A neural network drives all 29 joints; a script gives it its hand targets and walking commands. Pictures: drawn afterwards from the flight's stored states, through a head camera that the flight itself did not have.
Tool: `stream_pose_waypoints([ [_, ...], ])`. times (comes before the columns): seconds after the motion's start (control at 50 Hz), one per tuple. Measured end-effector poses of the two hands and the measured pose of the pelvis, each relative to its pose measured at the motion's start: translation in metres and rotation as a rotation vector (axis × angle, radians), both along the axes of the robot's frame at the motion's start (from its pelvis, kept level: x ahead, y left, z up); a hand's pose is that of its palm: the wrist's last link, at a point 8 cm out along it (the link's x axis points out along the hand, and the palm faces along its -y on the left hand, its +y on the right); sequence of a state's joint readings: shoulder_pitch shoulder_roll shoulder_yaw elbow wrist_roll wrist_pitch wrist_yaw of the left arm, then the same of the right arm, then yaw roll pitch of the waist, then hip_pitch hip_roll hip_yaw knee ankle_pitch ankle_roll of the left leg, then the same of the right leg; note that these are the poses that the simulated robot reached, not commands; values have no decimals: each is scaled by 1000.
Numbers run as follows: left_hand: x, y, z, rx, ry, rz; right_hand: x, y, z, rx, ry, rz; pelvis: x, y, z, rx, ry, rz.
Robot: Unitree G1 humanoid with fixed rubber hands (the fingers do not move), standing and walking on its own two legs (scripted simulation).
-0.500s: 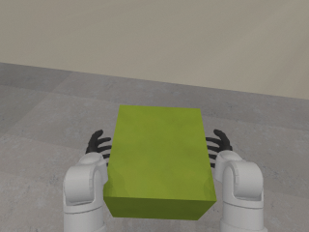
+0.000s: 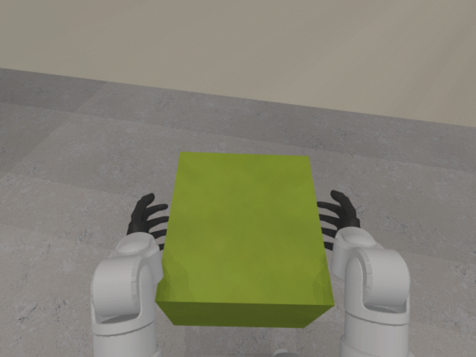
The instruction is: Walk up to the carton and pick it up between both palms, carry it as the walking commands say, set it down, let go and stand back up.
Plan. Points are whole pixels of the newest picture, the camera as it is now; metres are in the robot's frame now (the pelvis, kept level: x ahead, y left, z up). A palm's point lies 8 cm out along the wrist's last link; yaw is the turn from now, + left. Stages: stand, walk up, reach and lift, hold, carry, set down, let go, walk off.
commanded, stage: carry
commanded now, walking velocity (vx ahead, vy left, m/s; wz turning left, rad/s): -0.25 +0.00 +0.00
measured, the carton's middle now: (241, 239) +0.32 +0.00 +0.04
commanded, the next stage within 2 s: none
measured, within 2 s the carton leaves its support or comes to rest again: neither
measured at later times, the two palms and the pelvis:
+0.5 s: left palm (137, 356) +0.13 +0.12 +0.11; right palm (408, 355) +0.12 -0.18 +0.11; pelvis -0.15 -0.02 +0.00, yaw -1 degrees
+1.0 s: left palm out of the picture -0.03 +0.11 +0.12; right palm out of the picture -0.03 -0.19 +0.12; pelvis -0.30 -0.03 +0.00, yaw -1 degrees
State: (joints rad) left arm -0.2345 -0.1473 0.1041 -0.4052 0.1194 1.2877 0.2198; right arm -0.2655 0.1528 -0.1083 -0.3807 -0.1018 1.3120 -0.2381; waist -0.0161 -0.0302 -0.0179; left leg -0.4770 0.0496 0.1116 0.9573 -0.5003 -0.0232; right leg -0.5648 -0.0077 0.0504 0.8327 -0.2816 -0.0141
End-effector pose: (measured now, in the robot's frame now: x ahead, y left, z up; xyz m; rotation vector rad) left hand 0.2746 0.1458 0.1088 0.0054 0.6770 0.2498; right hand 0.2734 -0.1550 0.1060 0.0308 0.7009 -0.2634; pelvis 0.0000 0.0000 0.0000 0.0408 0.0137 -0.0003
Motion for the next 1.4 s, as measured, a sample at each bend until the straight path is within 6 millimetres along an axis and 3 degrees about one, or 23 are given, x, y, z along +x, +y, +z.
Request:
stream_pose_waypoints([
  [0.08, -32, 12, -19, -19, 45, 10, -30, 12, -13, -18, 44, 11, -32, 7, -3, -7, -13, 3],
  [0.18, -67, 14, -8, -28, 8, 23, -60, 14, 0, -25, 6, 25, -62, 5, 1, -19, -44, -9],
  [0.34, -114, -14, 1, -4, -20, 16, -108, -14, 2, -1, -22, 18, -106, -19, -3, 5, -83, -23],
  [0.46, -138, -26, 8, 8, -12, -21, -141, -26, 6, 13, -19, -19, -135, -20, 4, 12, -46, -15],
  [0.56, -164, -16, -8, -7, 21, -21, -170, -16, -6, -1, 12, -22, -171, -11, 0, -2, 22, -7],
  [0.64, -198, -4, -20, -24, 50, -4, -200, -4, -13, -16, 40, -8, -204, -5, 0, -10, -13, -8],
  [0.76, -242, -5, -5, -29, -17, 20, -237, -5, 3, -19, -26, 15, -241, -13, 0, -13, -53, -22],
  [0.92, -291, -30, 9, 6, -19, -1, -290, -30, 5, 19, -30, -4, -286, -28, 2, 16, -94, -19],
  [1.0, -303, -32, 12, 3, -25, -19, -308, -32, 10, 15, -38, -22, -304, -25, 4, 11, -34, -12],
  [1.14, -344, -12, -8, -17, 23, -7, -346, -12, -3, -6, 10, -8, -347, -12, 2, -9, -22, -5],
  [1.3, -386, -9, 6, -8, -26, 36, -374, -9, 8, 0, -39, 35, -377, -19, 1, -8, -61, -12],
  [1.4, -399, -16, 11, -3, -40, 20, -391, -16, 13, 4, -56, 20, -389, -22, 1, -3, -75, -12],
])
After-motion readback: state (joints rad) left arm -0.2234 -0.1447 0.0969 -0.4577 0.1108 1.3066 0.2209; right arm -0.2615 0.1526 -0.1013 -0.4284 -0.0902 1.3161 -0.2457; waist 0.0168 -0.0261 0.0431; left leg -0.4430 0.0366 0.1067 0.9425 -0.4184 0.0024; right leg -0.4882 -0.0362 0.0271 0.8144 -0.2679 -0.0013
